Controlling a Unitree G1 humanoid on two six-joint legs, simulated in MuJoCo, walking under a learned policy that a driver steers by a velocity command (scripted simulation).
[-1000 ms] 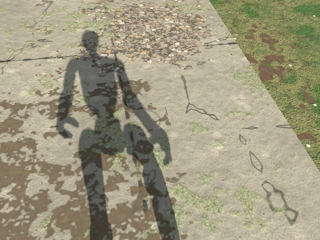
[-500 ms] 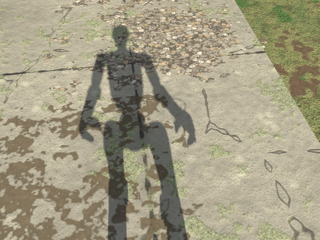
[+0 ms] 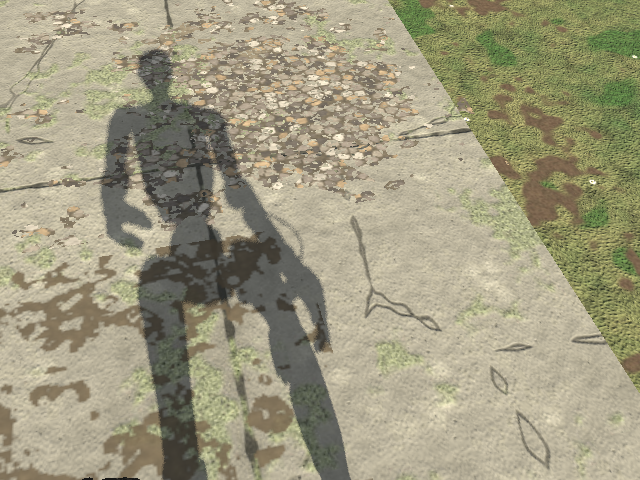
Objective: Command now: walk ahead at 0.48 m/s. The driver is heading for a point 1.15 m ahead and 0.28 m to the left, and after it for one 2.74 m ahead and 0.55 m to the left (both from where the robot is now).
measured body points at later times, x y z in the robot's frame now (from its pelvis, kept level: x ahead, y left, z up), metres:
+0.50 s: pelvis +0.28 -0.04 -0.01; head +0.30 -0.03 +0.44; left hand +0.25 +0.23 -0.14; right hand +0.49 -0.27 -0.10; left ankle +0.42 +0.15 -0.69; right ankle +0.21 -0.15 -0.75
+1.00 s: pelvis +0.55 +0.07 +0.00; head +0.57 +0.10 +0.45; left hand +0.62 +0.39 -0.10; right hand +0.74 -0.15 -0.10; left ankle +0.48 +0.12 -0.75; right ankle +0.80 -0.02 -0.69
